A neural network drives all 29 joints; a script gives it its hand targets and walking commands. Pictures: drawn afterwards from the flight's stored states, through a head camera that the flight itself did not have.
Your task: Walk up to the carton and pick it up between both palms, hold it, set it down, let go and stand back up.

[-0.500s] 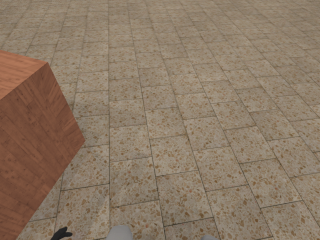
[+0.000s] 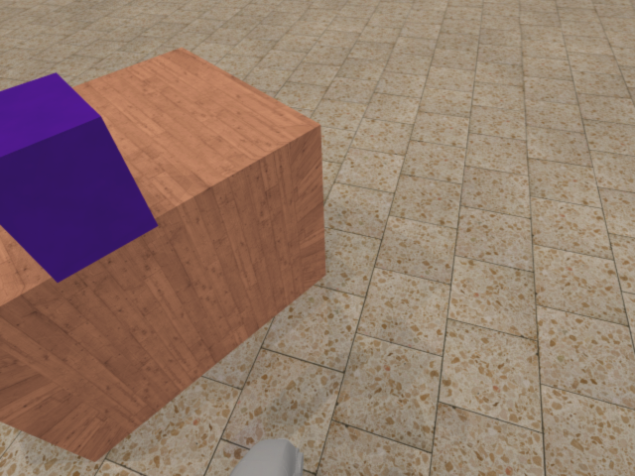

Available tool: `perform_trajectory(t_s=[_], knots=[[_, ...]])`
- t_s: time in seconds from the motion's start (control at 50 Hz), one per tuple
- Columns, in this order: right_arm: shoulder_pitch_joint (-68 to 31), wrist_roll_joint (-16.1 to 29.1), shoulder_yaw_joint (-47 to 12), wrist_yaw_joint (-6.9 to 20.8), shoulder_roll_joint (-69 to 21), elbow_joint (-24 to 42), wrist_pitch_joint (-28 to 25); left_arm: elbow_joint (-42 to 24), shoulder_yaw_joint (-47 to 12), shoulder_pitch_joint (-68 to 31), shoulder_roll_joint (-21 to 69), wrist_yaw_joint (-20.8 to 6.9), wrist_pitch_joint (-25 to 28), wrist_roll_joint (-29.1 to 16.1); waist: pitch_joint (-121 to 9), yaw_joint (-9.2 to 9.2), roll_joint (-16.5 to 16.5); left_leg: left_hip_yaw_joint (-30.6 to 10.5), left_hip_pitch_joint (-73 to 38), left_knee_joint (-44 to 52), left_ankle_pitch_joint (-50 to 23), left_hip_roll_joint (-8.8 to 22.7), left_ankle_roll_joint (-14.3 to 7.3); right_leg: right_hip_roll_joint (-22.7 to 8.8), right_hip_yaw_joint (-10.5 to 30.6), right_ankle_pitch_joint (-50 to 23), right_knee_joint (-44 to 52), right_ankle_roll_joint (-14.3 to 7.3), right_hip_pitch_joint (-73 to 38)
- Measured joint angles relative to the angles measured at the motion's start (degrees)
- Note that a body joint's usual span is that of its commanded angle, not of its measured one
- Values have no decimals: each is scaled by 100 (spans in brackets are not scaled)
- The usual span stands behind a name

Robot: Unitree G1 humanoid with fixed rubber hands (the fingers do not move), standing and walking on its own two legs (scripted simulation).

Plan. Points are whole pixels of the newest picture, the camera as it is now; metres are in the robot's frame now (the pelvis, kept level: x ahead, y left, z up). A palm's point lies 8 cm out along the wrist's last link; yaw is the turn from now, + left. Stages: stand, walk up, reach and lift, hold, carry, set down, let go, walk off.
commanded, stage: walk up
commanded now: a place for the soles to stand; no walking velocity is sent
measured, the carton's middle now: (56, 177) +0.57 +0.50 +0.04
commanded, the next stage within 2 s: none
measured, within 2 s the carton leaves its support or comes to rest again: neither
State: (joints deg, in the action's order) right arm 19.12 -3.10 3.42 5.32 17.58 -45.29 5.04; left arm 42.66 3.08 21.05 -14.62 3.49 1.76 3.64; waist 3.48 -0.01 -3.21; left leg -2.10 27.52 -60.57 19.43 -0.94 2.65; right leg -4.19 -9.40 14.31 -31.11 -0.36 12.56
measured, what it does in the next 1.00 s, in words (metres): walks ahead, turning left: left foot, then right foot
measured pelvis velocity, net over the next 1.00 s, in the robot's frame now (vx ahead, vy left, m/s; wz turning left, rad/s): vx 0.22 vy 0.19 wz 0.70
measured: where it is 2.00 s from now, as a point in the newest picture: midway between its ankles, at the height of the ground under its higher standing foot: (262, 468)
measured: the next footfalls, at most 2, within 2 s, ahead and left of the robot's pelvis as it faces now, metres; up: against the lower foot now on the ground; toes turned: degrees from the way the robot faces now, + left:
left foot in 0.24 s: +0.15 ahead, +0.24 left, +0.00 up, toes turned +16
right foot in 0.58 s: +0.34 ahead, +0.07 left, +0.00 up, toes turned +20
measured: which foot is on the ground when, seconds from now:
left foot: up 0.00-0.22, down 0.24-0.60, up 0.62-0.86, down 0.88-1.00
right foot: down 0.00-0.24, up 0.26-0.56, down 0.58-0.90, up 0.92-1.00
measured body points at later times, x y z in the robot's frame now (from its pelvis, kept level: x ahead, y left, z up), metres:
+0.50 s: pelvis +0.13 +0.12 -0.01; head +0.15 +0.15 +0.44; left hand +0.12 +0.40 -0.13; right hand +0.27 -0.10 -0.13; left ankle +0.11 +0.23 -0.73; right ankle +0.25 +0.02 -0.70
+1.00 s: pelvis +0.22 +0.19 -0.02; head +0.24 +0.25 +0.42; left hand +0.11 +0.46 -0.16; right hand +0.49 +0.06 -0.11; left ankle +0.19 +0.33 -0.73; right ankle +0.29 +0.06 -0.69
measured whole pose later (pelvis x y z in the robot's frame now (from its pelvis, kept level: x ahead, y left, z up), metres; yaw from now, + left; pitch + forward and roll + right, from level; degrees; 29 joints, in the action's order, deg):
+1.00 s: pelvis +0.22 +0.19 -0.02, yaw +40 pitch -2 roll +0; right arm 13.2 -1.1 2.9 -0.2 14.1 -36.9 0.9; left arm 38.4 1.5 16.4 -19.3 0.8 -4.3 -0.1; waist 8.6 0.0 4.6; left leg -2.4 24.1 -42.7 16.5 -1.8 0.0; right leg -7.3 -3.3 34.7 -61.8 0.9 23.3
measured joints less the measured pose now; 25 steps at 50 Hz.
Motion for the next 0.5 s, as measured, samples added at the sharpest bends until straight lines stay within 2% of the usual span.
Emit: perform_trajectory(t_s=[0.08,0.16,0.22,0.24,0.26,0.28,0.32,0.36,0.4,0.5], knots=[[-135,100,16,133,19,70,12,101,47,69,-65,-54,44,33,52,132,73,60,157,370,-65,541,35,-250,-326,99,172,104,-346],[-339,156,47,167,-40,212,-69,203,86,136,-202,-127,55,42,146,207,245,77,29,1337,-128,849,-92,-505,-643,310,130,207,-566],[-379,167,84,130,-77,321,-257,226,110,207,-313,-181,-6,45,134,271,401,300,-369,2068,-170,848,-267,-769,-813,676,-227,183,-617],[-371,159,102,82,-84,363,-346,233,109,231,-351,-199,-39,37,127,270,482,327,-472,2220,-416,730,-265,-920,-812,894,-523,67,-561],[-392,150,112,9,-123,392,-436,247,110,225,-405,-229,-84,25,185,253,637,358,-459,2080,-571,546,-234,-1089,-646,1084,-1011,-93,-433],[-389,148,99,-75,-152,427,-506,244,103,203,-434,-280,-155,-18,212,218,721,343,-390,1853,-490,404,-225,-1059,-319,1351,-1664,-156,-185],[-349,215,38,-218,-249,416,-527,188,81,122,-472,-378,-289,-128,195,117,825,225,-377,1720,-239,165,-263,-710,314,1614,-2887,-189,415],[-256,209,-41,-333,-344,379,-480,101,36,19,-472,-450,-264,-214,187,46,878,131,-538,1916,-278,-8,-352,-430,544,1423,-3522,-190,925],[-132,163,-96,-401,-407,336,-452,-26,-23,-51,-410,-494,-148,-244,170,-15,861,38,-749,2165,-274,-143,-396,-291,571,1244,-3430,-135,1272],[170,103,-137,-409,-468,238,-483,-377,-144,-149,-154,-543,19,-220,93,-207,594,-267,-1153,2550,-222,-365,-471,-111,582,777,-1923,-29,1559]])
